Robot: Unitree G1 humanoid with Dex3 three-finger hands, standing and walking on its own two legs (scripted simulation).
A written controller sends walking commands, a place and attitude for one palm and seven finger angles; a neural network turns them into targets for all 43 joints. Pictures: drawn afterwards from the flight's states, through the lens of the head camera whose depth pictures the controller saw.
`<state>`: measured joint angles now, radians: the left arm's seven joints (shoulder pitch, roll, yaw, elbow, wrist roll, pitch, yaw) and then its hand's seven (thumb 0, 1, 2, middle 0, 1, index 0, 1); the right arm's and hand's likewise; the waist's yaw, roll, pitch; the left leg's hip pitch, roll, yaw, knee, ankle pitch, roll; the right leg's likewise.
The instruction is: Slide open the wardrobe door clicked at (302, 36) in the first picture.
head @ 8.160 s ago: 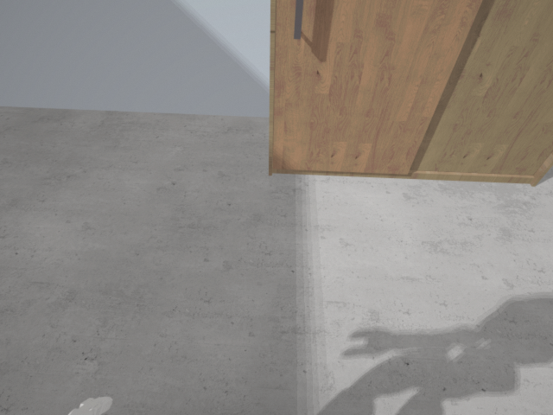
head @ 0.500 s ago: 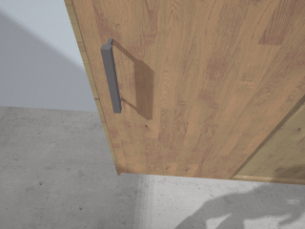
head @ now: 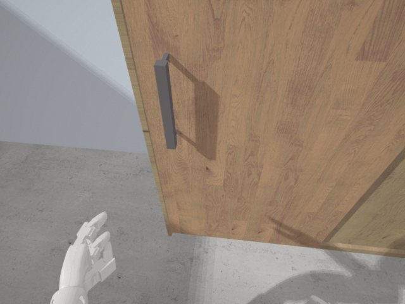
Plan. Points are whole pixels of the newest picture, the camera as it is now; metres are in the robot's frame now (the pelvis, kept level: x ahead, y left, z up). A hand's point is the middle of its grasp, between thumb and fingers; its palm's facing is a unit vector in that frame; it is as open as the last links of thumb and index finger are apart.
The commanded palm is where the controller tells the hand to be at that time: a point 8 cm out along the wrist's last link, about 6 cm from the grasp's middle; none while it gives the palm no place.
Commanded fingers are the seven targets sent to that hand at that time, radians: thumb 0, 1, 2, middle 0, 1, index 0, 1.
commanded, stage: raise the hand with hooked fingers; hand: left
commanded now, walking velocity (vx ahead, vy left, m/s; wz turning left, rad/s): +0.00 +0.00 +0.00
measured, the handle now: (169, 105) +0.55 +0.12 +0.10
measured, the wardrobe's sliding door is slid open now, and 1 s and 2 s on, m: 0.00 0.00 0.00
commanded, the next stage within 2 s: move the hooked fingers beside the handle in 1.92 s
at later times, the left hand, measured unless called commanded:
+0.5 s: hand (103, 262) +0.19 +0.20 +0.01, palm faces -0.13 -0.99 -0.08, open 10.2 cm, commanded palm +0.16 +0.27 +0.02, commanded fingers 0.00 0.08 0.55 -0.26 -0.82 -0.26 -0.82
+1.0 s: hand (66, 231) +0.22 +0.25 +0.08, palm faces +0.00 -1.00 -0.07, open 13.0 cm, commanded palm +0.20 +0.30 +0.08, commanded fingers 0.00 -0.50 0.30 -0.30 -1.20 -0.30 -1.20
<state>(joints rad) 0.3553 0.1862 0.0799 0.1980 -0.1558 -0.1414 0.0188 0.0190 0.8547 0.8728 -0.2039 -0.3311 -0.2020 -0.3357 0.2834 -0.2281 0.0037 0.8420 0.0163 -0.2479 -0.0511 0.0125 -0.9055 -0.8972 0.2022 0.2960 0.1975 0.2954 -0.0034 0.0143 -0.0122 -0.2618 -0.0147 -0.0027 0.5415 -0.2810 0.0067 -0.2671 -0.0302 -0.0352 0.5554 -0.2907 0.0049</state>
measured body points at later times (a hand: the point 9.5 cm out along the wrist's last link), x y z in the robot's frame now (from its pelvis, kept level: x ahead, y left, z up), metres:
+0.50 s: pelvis -0.03 +0.00 -0.06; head +0.00 +0.01 +0.39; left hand +0.20 +0.25 +0.02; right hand +0.16 -0.21 -0.13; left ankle +0.00 +0.12 -0.73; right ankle +0.00 -0.12 -0.73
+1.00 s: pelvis -0.01 +0.00 -0.03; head -0.01 +0.01 +0.42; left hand +0.21 +0.31 +0.08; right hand +0.18 -0.23 -0.08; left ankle +0.00 +0.12 -0.73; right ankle +0.00 -0.12 -0.73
